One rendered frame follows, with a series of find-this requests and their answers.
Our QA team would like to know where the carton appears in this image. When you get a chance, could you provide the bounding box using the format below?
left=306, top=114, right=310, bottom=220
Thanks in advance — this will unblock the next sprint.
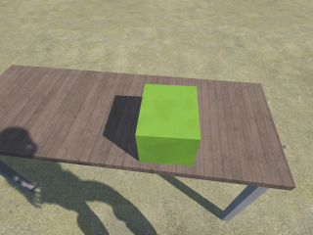
left=135, top=83, right=201, bottom=165

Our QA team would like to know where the table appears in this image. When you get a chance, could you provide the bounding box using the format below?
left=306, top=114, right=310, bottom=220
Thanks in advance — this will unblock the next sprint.
left=0, top=65, right=296, bottom=221

